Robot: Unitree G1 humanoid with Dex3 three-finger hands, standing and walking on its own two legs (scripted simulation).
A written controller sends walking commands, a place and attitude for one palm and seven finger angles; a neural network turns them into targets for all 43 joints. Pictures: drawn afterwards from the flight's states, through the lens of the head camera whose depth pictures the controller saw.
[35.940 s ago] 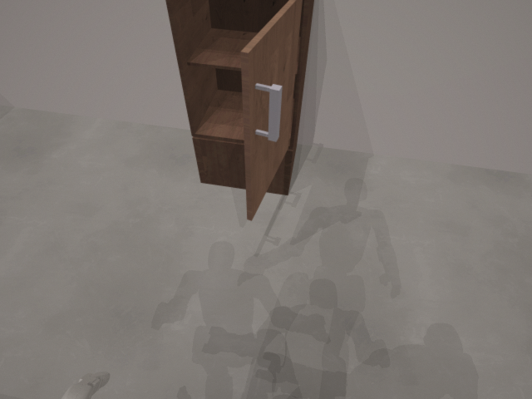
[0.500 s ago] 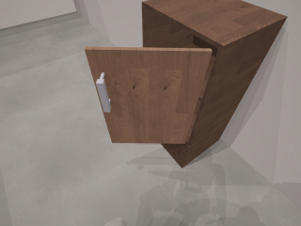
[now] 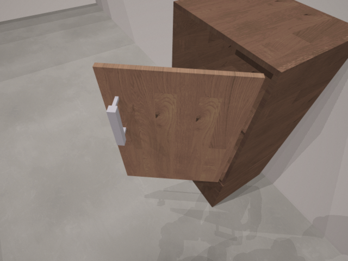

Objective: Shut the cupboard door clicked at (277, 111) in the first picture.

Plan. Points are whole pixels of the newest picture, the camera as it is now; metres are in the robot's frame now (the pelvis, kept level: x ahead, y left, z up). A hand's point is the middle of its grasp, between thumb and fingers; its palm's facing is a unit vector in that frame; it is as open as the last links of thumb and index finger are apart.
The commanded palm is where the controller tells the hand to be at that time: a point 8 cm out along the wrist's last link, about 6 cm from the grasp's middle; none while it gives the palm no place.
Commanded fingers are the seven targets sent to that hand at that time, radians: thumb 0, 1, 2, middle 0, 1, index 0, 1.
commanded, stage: come to a stop and stand still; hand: left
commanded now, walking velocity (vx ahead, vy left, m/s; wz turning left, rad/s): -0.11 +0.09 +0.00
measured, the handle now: (118, 121) +0.48 +0.21 -0.01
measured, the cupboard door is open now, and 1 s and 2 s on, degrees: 53 53 53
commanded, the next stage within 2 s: look again from close up in 0.72 s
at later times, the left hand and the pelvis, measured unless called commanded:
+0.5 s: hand out of the picture +0.06 +0.22 -0.17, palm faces -0.05 -0.97 -0.25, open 7.4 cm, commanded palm none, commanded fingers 0.00 0.90 0.90 -0.20 -0.30 -0.20 -0.30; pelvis -0.01 +0.03 -0.01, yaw -1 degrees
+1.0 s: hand out of the picture +0.03 +0.19 -0.17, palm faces -0.06 -0.98 -0.20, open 7.4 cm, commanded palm none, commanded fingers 0.00 0.90 0.90 -0.20 -0.30 -0.20 -0.30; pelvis +0.01 +0.01 +0.00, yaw -2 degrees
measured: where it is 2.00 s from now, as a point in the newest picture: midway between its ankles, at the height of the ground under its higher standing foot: outside the picture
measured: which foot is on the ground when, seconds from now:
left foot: down 0.00-1.00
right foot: down 0.00-1.00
